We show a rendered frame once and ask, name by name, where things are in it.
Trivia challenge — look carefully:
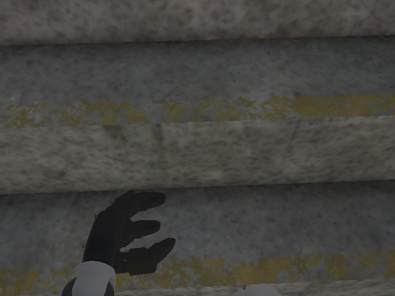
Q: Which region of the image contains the left robot hand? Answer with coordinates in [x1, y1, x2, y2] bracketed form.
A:
[82, 190, 176, 276]

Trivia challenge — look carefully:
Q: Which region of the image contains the robot left forearm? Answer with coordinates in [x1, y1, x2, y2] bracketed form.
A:
[62, 261, 115, 296]

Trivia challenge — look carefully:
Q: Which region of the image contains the right robot thigh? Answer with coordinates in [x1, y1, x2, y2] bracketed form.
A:
[233, 284, 281, 296]

